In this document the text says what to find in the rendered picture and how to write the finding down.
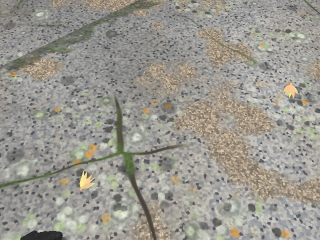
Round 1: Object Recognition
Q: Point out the robot left hand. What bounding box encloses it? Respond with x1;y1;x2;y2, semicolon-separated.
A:
20;230;63;240

